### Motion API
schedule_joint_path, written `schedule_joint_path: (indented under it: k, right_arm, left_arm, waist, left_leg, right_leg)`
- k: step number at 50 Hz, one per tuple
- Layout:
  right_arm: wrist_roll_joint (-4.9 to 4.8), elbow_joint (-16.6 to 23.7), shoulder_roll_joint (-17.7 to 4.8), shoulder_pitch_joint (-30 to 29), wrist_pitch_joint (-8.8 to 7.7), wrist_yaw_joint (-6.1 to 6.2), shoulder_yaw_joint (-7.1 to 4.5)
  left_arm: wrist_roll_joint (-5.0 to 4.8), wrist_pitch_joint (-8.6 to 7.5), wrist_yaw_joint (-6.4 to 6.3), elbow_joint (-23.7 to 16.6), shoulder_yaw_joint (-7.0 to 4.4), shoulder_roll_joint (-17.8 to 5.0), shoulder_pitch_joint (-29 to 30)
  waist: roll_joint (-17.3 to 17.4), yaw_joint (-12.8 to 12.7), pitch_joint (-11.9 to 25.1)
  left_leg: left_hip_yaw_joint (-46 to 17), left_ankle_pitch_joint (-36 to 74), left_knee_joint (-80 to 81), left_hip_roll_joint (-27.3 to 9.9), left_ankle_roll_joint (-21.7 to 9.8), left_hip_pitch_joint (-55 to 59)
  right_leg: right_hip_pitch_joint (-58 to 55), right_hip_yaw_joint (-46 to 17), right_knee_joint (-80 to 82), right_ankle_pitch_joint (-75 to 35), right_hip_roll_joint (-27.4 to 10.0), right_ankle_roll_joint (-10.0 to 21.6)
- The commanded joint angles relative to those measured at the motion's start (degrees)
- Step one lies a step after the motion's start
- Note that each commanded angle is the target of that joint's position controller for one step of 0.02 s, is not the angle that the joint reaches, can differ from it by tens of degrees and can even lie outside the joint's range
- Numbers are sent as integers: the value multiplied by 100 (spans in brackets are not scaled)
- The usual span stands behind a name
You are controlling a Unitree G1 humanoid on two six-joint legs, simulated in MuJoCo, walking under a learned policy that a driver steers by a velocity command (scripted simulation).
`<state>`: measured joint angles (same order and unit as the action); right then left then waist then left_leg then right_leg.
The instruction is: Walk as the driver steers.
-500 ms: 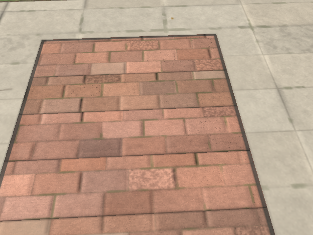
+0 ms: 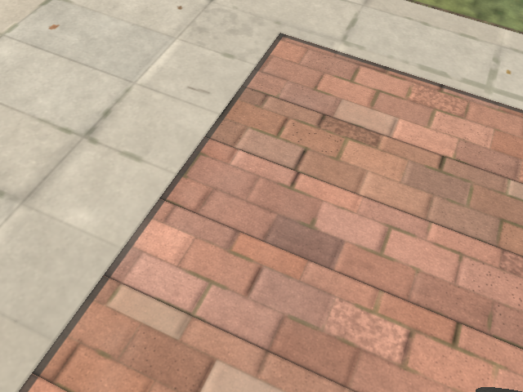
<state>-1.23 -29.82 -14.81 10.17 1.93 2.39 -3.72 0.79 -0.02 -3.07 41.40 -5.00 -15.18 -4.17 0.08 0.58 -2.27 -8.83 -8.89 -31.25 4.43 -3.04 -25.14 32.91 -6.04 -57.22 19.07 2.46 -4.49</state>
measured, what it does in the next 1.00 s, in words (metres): steps on the spot, turning right: right foot, then left foot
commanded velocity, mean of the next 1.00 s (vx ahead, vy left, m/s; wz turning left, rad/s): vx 0.00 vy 0.00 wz -0.49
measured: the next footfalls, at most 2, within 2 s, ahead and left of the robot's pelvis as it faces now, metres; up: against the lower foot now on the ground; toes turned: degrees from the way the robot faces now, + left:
right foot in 0.16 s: +0.04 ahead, -0.15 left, +0.00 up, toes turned +6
left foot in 0.52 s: +0.03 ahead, +0.07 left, +0.00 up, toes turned -15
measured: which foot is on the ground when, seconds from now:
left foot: down 0.00-0.22, up 0.24-0.50, down 0.52-1.00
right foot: up 0.00-0.14, down 0.16-0.52, up 0.54-1.00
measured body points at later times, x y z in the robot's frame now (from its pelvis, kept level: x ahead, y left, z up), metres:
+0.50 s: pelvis -0.01 -0.01 +0.00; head +0.02 -0.01 +0.45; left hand +0.14 +0.25 -0.11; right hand +0.18 -0.28 -0.06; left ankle -0.02 +0.09 -0.72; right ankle +0.00 -0.16 -0.73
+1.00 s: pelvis -0.03 +0.02 +0.00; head +0.01 -0.01 +0.45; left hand +0.27 +0.12 -0.09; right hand -0.07 -0.30 -0.09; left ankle -0.01 +0.08 -0.73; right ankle -0.09 -0.14 -0.68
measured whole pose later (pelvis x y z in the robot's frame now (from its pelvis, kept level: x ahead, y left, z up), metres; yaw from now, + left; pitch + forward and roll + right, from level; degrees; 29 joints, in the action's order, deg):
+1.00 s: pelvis -0.03 +0.02 +0.00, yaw -35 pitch +1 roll +1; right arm 1.7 -37.6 -15.7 9.7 1.0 2.4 -3.9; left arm -1.4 4.3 0.4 33.7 -3.9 -14.7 -7.4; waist -0.8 1.9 -3.9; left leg 20.6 -17.5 -26.4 -3.0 -3.8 -9.9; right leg 32.1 2.1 -56.8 18.2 -8.5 -7.0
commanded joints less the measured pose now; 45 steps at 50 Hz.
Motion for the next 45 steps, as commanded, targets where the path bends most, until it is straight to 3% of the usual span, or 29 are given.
schedule_joint_path:
  k: [1,6,7,8,9,10,11,12,13,15,17,18,20,21,23,25,26,27,28,29,30,31,32,34,35,37,39,40,45]
  right_arm:
    - [26,490,-920,-278,-71,2,-276]
    - [71,443,-711,-498,-83,-97,-140]
    - [57,440,-504,-585,-100,-98,-50]
    - [51,343,-136,-480,-107,-80,61]
    - [128,181,102,-8,-134,-78,122]
    - [234,124,-50,522,-140,-69,72]
    - [229,244,-441,73,-164,-11,-28]
    - [187,326,-594,-465,-180,63,-94]
    - [160,342,-575,-794,-170,107,-112]
    - [98,357,-433,-977,-130,101,-109]
    - [109,366,-231,-1010,-169,21,-67]
    - [104,308,-181,-868,-235,-37,-34]
    - [51,247,-37,-874,-330,-106,27]
    - [-1,216,54,-919,-342,-96,81]
    - [-104,142,157,-760,-375,-70,121]
    - [-114,-103,1,-212,-382,-84,60]
    - [-37,-215,-236,66,-375,-79,-35]
    - [118,-208,-768,212,-309,-38,-165]
    - [445,-107,-1096,-90,-274,-62,-212]
    - [485,121,-805,-261,-300,-47,-184]
    - [398,242,-547,-665,-340,-44,-115]
    - [315,308,-438,-924,-353,-42,-88]
    - [198,310,-376,-1051,-368,1,-72]
    - [235,130,-478,-796,-323,78,-80]
    - [279,74,-439,-648,-295,115,-65]
    - [376,-34,-410,-330,-231,176,-26]
    - [332,-114,-479,-129,-183,172,-25]
    - [379,-115,-561,-161,-183,144,-72]
    - [342,-283,-856,-118,-172,71,-209]
  left_arm:
    - [-62,-1,63,-139,8,-199,-402]
    - [-75,-16,186,-77,105,-177,-655]
    - [-49,-38,226,4,166,-34,-834]
    - [21,-54,281,121,286,274,-999]
    - [152,-70,348,112,338,231,-852]
    - [111,-69,324,-88,354,43,-336]
    - [112,-110,293,-330,327,-103,25]
    - [51,-141,273,-402,246,-349,159]
    - [-40,-128,251,-394,165,-598,-8]
    - [-138,-84,175,-421,58,-876,-359]
    - [-161,-46,137,-443,41,-701,-866]
    - [-122,6,101,-472,7,-732,-846]
    - [-207,128,52,-588,-16,-620,-688]
    - [-190,171,-11,-615,-81,-717,-632]
    - [-241,285,-39,-663,-167,-838,-605]
    - [-359,329,-46,-761,-197,-796,-426]
    - [-400,326,-32,-795,-177,-686,-339]
    - [-360,327,5,-907,-131,-321,-475]
    - [-192,210,67,-1082,-110,-353,-588]
    - [-138,121,147,-909,-256,-859,-816]
    - [-259,158,141,-748,-368,-1066,-875]
    - [-275,252,89,-590,-390,-1036,-1016]
    - [-237,324,48,-572,-369,-1014,-1075]
    - [-158,311,84,-691,-276,-745,-1015]
    - [-185,284,94,-780,-242,-712,-852]
    - [-210,293,116,-968,-171,-709,-558]
    - [-249,268,76,-1039,-156,-729,-485]
    - [-277,288,107,-1072,-161,-695,-465]
    - [-195,324,262,-1234,-21,-413,-221]
  waist:
    - [731,-54,1327]
    - [1040,-97,1193]
    - [904,-205,1225]
    - [643,-244,1240]
    - [-109,83,1087]
    - [-1052,620,740]
    - [-1289,443,377]
    - [-1193,290,141]
    - [-981,109,111]
    - [-1037,-107,95]
    - [-878,-306,225]
    - [-740,-268,339]
    - [-608,-223,439]
    - [-498,-253,576]
    - [-801,-230,767]
    - [-926,58,900]
    - [-809,160,914]
    - [406,-18,971]
    - [2120,-255,858]
    - [1381,-320,885]
    - [788,-455,686]
    - [376,-558,578]
    - [436,-520,356]
    - [601,-393,348]
    - [605,-242,359]
    - [616,0,312]
    - [584,198,329]
    - [599,157,289]
    - [610,229,335]
  left_leg:
    - [-1774,860,739,-1379,-1015,1149]
    - [-1806,1353,518,-1407,-867,864]
    - [-1611,1357,416,-1311,-727,692]
    - [-1165,978,246,-1048,-461,527]
    - [-530,151,-316,-521,-126,354]
    - [-42,-1428,-585,-12,212,293]
    - [112,-1498,-592,-143,315,585]
    - [277,-1076,-605,-199,324,800]
    - [420,-849,-657,-132,314,752]
    - [558,-1181,-1163,-55,364,346]
    - [328,-2152,-2121,-56,433,-325]
    - [182,-2263,-2386,-112,470,-524]
    - [161,-2186,-1939,-183,541,-619]
    - [335,-2108,-1507,-103,595,-448]
    - [542,-1888,-767,61,637,21]
    - [622,-947,466,93,565,841]
    - [538,-225,1059,-172,474,1508]
    - [-564,1082,1137,-1433,29,2493]
    - [-2226,2550,1312,-2816,-722,2263]
    - [-2226,2616,1385,-3076,-840,2324]
    - [-1478,2236,1232,-2749,-771,2118]
    - [-783,1617,1183,-2283,-550,1991]
    - [-264,1539,1165,-1943,-447,1861]
    - [468,1576,1312,-1641,-510,1625]
    - [593,1272,1411,-1636,-611,1717]
    - [674,753,1540,-1776,-811,2058]
    - [717,1101,1630,-1911,-875,2562]
    - [950,1428,1440,-1922,-826,2606]
    - [1323,1560,1393,-2337,-1062,2537]
  right_leg:
    - [-305,5,404,-67,-64,45]
    - [-1255,245,1311,36,-290,274]
    - [-1803,370,1944,-458,-308,358]
    - [-2396,419,2711,-1144,-309,533]
    - [-2645,-159,3052,-2489,-641,714]
    - [-2212,-877,3340,-3168,-1203,1168]
    - [-1352,-1386,3867,-2730,-1550,1501]
    - [-1003,-1469,3983,-1880,-1392,1461]
    - [-1088,-1452,3977,-1515,-1235,1390]
    - [-1509,-1726,3900,-1717,-1304,1575]
    - [-2225,-2218,3923,-1988,-1440,1899]
    - [-2454,-2259,3826,-2102,-1434,1918]
    - [-2781,-2146,3655,-2303,-1188,1776]
    - [-2902,-2110,3522,-2521,-1088,1628]
    - [-2867,-2180,3387,-2851,-893,1553]
    - [-2582,-2287,3189,-2781,-747,1342]
    - [-2027,-2102,2897,-2154,-496,1104]
    - [-781,-1349,1539,-374,87,707]
    - [567,-674,537,1910,599,378]
    - [629,-796,-651,1688,17,137]
    - [634,-676,-1223,1300,-131,38]
    - [614,-542,-1496,830,-233,-13]
    - [769,-420,-1770,384,-325,-43]
    - [685,88,-2150,-160,-472,-247]
    - [775,180,-2149,-350,-571,-342]
    - [1101,215,-1973,-544,-712,-549]
    - [1264,188,-1586,-446,-832,-643]
    - [1337,349,-1361,-343,-925,-619]
    - [966,590,-556,-196,-1167,-408]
